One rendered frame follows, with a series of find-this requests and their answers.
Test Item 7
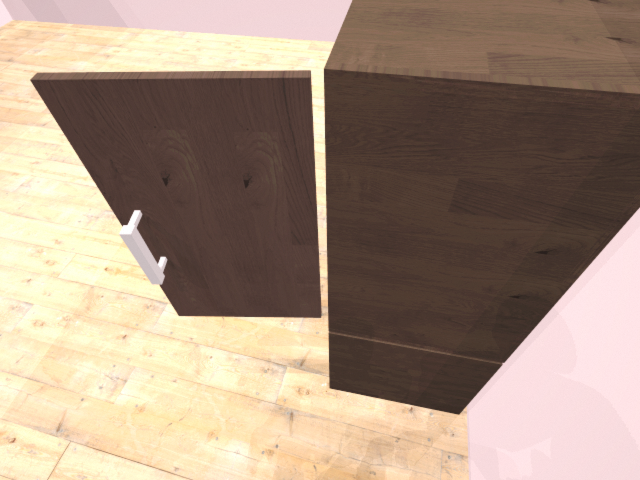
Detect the handle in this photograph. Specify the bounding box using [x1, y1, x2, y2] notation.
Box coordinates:
[119, 210, 167, 285]

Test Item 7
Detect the cupboard door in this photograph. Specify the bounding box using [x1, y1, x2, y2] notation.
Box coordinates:
[30, 70, 322, 318]

